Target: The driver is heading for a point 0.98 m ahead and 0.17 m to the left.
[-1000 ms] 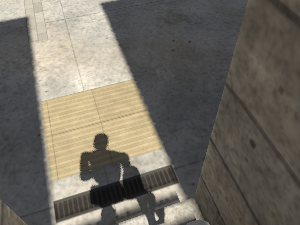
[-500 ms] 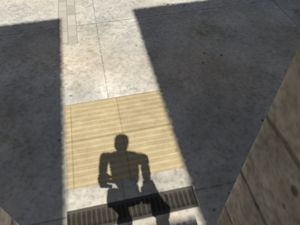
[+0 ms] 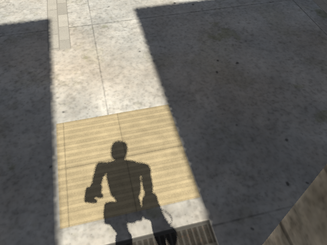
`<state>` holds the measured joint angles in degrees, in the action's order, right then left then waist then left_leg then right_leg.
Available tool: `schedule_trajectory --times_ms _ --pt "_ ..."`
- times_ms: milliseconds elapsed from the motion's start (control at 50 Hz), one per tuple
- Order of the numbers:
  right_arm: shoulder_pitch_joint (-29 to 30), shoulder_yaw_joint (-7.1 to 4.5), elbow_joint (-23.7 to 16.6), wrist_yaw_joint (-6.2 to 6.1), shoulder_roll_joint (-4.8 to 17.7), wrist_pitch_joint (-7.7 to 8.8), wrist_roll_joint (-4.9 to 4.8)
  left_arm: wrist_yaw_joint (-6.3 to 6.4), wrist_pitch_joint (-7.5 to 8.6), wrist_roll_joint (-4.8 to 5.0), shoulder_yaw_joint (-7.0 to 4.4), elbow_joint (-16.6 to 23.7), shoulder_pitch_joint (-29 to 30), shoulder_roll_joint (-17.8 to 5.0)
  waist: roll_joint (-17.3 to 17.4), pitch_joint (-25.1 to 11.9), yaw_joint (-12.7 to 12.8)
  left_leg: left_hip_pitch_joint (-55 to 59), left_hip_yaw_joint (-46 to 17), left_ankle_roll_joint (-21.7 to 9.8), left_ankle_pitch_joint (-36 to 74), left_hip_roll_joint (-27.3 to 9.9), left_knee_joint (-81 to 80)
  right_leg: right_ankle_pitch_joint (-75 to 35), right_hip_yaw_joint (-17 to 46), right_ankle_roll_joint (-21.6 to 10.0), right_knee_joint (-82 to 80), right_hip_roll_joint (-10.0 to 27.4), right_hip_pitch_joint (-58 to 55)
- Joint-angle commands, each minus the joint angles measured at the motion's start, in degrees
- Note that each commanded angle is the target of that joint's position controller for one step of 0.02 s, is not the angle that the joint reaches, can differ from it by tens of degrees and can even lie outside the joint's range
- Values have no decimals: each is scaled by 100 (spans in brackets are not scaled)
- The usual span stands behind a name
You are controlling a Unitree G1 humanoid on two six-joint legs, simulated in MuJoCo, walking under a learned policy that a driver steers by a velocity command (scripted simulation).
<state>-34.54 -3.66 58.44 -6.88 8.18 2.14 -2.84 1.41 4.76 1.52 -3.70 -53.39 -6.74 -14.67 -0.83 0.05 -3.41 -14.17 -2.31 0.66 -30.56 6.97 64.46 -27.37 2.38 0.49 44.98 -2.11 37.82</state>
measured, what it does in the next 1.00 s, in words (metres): goes down: right foot 0.42 m lower, then left foot 0.17 m higher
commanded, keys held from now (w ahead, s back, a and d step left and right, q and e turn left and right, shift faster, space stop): no key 0.72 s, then w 0.28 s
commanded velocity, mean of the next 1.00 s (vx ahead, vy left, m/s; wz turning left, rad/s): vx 0.07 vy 0.00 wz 0.00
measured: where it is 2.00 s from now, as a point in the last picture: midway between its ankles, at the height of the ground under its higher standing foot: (135, 197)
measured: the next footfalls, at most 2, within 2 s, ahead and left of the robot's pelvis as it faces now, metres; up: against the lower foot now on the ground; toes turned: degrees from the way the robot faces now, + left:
right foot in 0.24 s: +0.26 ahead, -0.10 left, -0.42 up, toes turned +2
left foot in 0.28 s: +0.12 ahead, +0.14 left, -0.25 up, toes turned -1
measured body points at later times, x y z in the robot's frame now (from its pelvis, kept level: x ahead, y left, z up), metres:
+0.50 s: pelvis +0.20 +0.02 -0.33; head +0.22 +0.05 +0.11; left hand +0.12 +0.24 -0.50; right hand +0.50 -0.14 -0.37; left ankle +0.10 +0.15 -0.85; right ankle +0.23 -0.12 -1.05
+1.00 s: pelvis +0.44 +0.09 -0.53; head +0.49 +0.09 -0.09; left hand +0.42 +0.34 -0.67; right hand +0.39 -0.17 -0.66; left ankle +0.31 +0.24 -0.94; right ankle +0.44 +0.05 -1.27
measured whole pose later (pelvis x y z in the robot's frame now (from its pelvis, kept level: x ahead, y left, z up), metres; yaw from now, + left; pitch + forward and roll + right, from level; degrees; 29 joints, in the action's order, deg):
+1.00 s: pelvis +0.44 +0.09 -0.53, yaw +0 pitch +2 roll +2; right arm -28.3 -2.7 49.1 -2.3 11.2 1.6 -3.4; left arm -1.6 6.8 -2.1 -2.5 -51.1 -25.5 -12.8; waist -2.2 4.4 -0.1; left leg -35.8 -6.7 0.2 -49.7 9.0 121.8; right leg 17.3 -4.1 -7.3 29.4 -4.0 17.2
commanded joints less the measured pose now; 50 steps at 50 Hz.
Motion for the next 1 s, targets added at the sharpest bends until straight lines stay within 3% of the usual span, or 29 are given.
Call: schedule_trajectory --times_ms 20,80,140,160,180,200,220,240,260,280,300,320,340,380,500,560,600,620,660,720,760,820,860,880,920,940,960,980,1000 --pt "530 32 -301 -26 204 156 -20 -79 -18 7 71 -100 -1273 222 220 193 807 -2112 -944 -135 666 -413 103 -661 -140 276 200 -112 -2030" --pt "-984 21 209 -179 -111 228 76 -107 564 57 -46 103 -805 -657 345 915 291 -239 -888 201 224 -194 2560 817 154 548 -903 262 275" --pt "780 -40 -156 -43 183 157 418 -409 749 191 -43 -800 -3487 -373 -150 61 1757 -2771 916 504 -2552 572 4872 -2498 484 -195 -2746 680 -4314" --pt "218 162 -401 82 -433 46 312 -362 651 -232 -106 -892 -3864 -591 -2142 -257 1393 -5273 145 467 -2775 707 4184 -573 2350 -309 -1966 1461 -6144" --pt "955 273 -551 173 -222 53 276 -150 499 -297 -154 -598 -3731 -572 -3200 -48 1876 -5474 -62 142 -2372 349 3125 542 3810 -150 -2855 1680 -5430" --pt "1354 69 -368 186 838 -8 499 -41 261 -271 81 -204 -3581 137 -884 114 2062 -3606 392 -7 -1799 214 2232 -494 1680 204 -3207 770 -4483" --pt "1899 -86 -386 174 649 -23 328 -45 186 -111 0 -259 -4109 133 348 -310 2406 -3322 622 182 -2091 1228 4309 -1455 -459 5 -3149 582 -5426" --pt "2267 -58 -705 222 186 -11 335 11 95 -231 -25 -580 -4653 -181 -582 -232 2324 -3595 351 319 -2329 1210 4705 -2100 -393 -374 -2409 681 -5858" --pt "1179 22 -1295 227 -446 4 6 123 -42 -219 199 -624 -3471 -404 -2144 198 486 -4113 -1798 453 -1957 -230 3649 -2971 2541 -1917 -1146 2113 -5315" --pt "910 138 -1295 409 -282 65 -100 132 -108 -179 317 -355 -2845 9 -1984 309 200 -4237 -2631 398 -2091 -1009 2279 -4571 4248 -2695 -989 3059 -4397" --pt "1091 95 -1123 511 -4 100 -224 79 -198 -390 317 -637 -3354 178 -249 -360 421 -3534 -1654 561 -2007 -422 4493 -5459 4371 -3272 -1465 3310 -3622" --pt "941 -27 -1046 487 196 60 -331 55 -273 -417 125 -522 -3194 -542 1210 -667 177 -3257 -1893 466 -1006 -498 3934 -3167 4732 -3233 -1561 3099 -3321" --pt "1074 -28 -1140 477 152 -93 -373 95 -333 -322 8 -234 -2164 -1010 1420 -296 -240 -2707 -1902 502 -300 -758 3131 -2156 5050 -3176 -1760 3236 -2286" --pt "3113 12 -1478 330 170 -305 -16 293 -221 -58 150 -429 -3125 -423 1848 -20 963 -3235 -1617 674 -1030 -880 3264 -1460 4397 -2325 -1196 2222 -2659" --pt "4293 51 -2397 407 370 -244 142 439 -331 105 -72 -315 -3107 -525 -630 -369 1291 -2538 -891 850 -2486 -721 2775 -2710 3348 -1851 -610 612 -2317" --pt "3810 55 -2359 291 301 -229 133 530 -416 222 -84 -156 -2501 -288 -392 -531 800 -1255 -986 1045 -1589 -877 1347 -2478 2834 -1488 93 79 -1295" --pt "2467 36 -1842 317 374 -178 115 624 -480 414 -61 473 -870 -16 1836 143 -534 -21 -1267 478 2302 -1272 -1964 744 1504 -785 1206 -1108 1036" --pt "2545 109 -1797 271 340 -62 31 696 -476 414 -4 1144 50 -82 2353 1142 -547 -1157 -2262 -96 2228 -1742 -2783 4193 1172 -405 1603 -1145 1679" --pt "2592 154 -1766 243 508 109 113 705 -333 206 47 1251 94 -113 1108 1903 -205 -1997 -2216 -259 975 -1762 -2002 4158 681 -96 1901 -798 1840" --pt "2466 156 -1745 100 367 158 86 339 96 -54 -7 -18 -2350 61 119 1192 575 -2291 -887 405 592 -1041 -463 1546 -492 71 1237 -1156 73" --pt "946 88 -1262 41 334 407 96 85 488 84 -16 285 -1226 -22 618 1188 -83 -1641 -697 674 -670 -571 84 1349 -482 -55 1379 -749 782" --pt "400 46 -1029 -89 103 489 84 -190 954 -105 39 815 -365 -184 199 950 90 -1940 -831 753 -515 50 651 -95 -937 -100 354 -230 -160" --pt "1976 74 -1702 -78 227 369 105 -382 1060 -171 87 248 -2536 115 -583 153 1400 -3806 -259 1053 -77 338 2055 -1975 -795 -313 -1366 7 -3886" --pt "2560 -17 -1952 -74 529 217 -137 -465 892 -241 82 -215 -4002 348 -1481 -340 2091 -4040 250 1256 -2002 685 3822 -3615 -284 -801 -2862 599 -5630" --pt "3043 119 -2118 90 210 72 -219 -348 448 -422 24 -484 -5117 282 -142 -287 2240 -3024 -103 348 -2463 923 5605 -3353 317 -1030 -4037 1877 -5744" --pt "2537 247 -2025 275 -296 103 -103 -321 319 -603 123 -324 -4848 194 12 -667 1828 -3146 -435 -20 -2250 926 5942 -2587 127 -970 -3260 1895 -6198" --pt "2102 398 -2082 507 -902 193 -37 -300 134 -739 353 -96 -4457 250 -1002 -1261 1419 -4520 -539 -210 -2984 745 7190 -3206 -269 -952 -581 1632 -7044" --pt "319 453 -2121 748 -347 209 -24 -282 -32 -358 -53 155 -3694 -1305 -2339 -1769 166 -5750 -1613 -493 -2163 -411 6246 -2524 1611 -2200 234 2484 -7632" --pt "-11 397 -1738 917 339 261 28 -295 -270 -123 -258 273 -3105 -1355 -1013 -1737 260 -6064 -1196 -381 -1490 -810 5861 -1051 2112 -2651 -476 2748 -6617"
